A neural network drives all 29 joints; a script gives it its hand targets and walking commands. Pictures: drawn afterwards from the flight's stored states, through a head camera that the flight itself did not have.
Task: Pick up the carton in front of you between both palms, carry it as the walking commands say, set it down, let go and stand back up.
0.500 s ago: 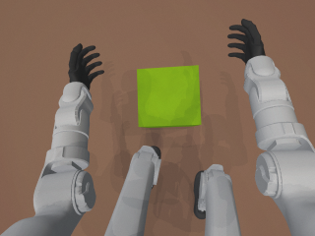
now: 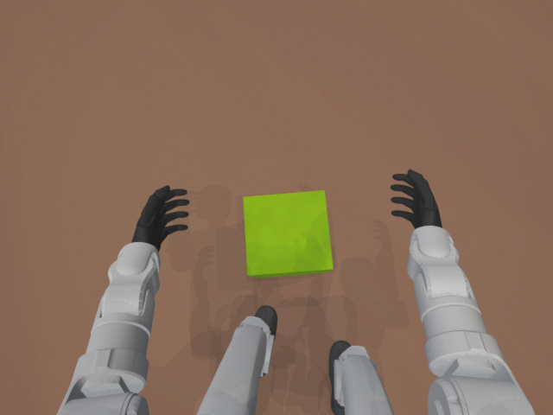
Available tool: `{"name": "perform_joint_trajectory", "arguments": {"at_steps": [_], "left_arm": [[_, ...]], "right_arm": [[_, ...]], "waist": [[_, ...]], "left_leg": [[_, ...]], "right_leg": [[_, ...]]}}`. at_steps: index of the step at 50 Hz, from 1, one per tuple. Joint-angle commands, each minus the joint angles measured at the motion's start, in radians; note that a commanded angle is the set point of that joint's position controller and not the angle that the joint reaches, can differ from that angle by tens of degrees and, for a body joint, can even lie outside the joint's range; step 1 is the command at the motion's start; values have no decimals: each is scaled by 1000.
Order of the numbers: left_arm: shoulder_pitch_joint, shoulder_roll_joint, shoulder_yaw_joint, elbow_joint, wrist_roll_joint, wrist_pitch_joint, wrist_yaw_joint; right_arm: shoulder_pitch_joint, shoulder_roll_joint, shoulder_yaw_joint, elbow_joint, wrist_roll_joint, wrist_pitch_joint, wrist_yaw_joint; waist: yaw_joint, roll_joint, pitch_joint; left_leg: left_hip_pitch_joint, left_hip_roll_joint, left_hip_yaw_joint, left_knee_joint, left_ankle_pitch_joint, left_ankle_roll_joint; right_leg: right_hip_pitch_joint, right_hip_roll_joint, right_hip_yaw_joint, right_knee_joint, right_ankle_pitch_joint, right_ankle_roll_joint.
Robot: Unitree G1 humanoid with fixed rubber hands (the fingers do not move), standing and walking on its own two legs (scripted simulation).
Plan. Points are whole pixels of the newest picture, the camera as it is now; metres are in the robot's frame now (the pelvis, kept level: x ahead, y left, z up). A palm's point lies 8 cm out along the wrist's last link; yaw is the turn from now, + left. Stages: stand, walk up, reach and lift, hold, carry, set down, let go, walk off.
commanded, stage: let go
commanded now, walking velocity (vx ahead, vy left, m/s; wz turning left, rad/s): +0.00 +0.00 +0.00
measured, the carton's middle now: (287, 238) +0.42 +0.08 -0.56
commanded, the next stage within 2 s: stand in 1.06 s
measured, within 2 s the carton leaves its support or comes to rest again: neither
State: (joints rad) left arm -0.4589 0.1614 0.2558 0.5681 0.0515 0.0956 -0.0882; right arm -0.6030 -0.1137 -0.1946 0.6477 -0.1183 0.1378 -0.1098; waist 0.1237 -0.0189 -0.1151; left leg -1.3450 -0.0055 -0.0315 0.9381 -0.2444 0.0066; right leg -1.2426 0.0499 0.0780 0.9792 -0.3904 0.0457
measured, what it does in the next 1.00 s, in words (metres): rises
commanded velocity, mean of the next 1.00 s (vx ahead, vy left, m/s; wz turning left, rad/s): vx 0.00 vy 0.00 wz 0.00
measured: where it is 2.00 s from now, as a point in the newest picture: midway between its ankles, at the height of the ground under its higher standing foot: (299, 372)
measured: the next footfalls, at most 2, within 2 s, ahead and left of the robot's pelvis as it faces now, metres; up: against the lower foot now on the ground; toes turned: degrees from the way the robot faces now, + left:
none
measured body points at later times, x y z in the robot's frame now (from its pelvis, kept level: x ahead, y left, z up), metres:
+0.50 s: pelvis +0.07 -0.01 +0.08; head +0.15 -0.01 +0.53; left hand +0.22 +0.23 +0.01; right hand +0.30 -0.22 -0.01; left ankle +0.08 +0.11 -0.65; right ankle +0.02 -0.14 -0.65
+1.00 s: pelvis +0.07 -0.03 +0.09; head +0.08 -0.02 +0.54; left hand +0.23 +0.22 +0.01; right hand +0.25 -0.25 +0.01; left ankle +0.08 +0.11 -0.65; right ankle +0.02 -0.14 -0.65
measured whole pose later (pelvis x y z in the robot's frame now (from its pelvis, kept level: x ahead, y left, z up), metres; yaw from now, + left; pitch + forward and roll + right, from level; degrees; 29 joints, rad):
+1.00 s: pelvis +0.07 -0.03 +0.09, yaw +3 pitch -3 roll +1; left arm 0.23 0.23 0.04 0.40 0.02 0.19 -0.03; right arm 0.23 -0.20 -0.02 0.47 0.00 0.08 0.02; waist 0.00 -0.03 0.06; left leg -0.18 -0.02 -0.06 0.46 -0.23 -0.02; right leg -0.07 0.01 0.05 0.47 -0.35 -0.01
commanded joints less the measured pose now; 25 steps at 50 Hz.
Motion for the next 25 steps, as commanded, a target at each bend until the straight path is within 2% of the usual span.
{"name": "perform_joint_trajectory", "arguments": {"at_steps": [1,4,6,15,18,25], "left_arm": [[32,137,-33,-136,-12,-32,-22],[146,126,-85,-143,-35,-48,-30],[228,121,-113,-156,-47,-61,-28],[553,110,-204,-256,-80,-100,19],[608,115,-213,-275,-85,-103,27],[672,135,-204,-255,-83,-91,24]], "right_arm": [[-39,-50,5,-188,2,-41,-14],[78,-53,12,-195,13,-66,1],[158,-62,17,-186,21,-86,18],[495,-118,40,-156,52,-156,78],[575,-128,54,-170,59,-167,89],[716,-135,97,-222,75,-157,117]], "waist": [[23,-2,-670],[6,24,-547],[-3,38,-496],[-31,87,-308],[-51,63,-233],[-100,-25,-59]], "left_leg": [[862,-37,58,-90,304,-23],[950,-24,29,-151,256,-27],[1017,-16,9,-184,269,-30],[1295,4,-32,-312,500,-41],[1328,-6,-21,-361,508,-45],[1340,-42,17,-468,412,-41]], "right_leg": [[240,49,-102,-196,90,-6],[270,44,-104,-249,30,-17],[302,41,-104,-275,29,-24],[524,31,-91,-417,133,-47],[642,26,-86,-478,190,-44],[888,-1,-62,-594,335,-26]]}}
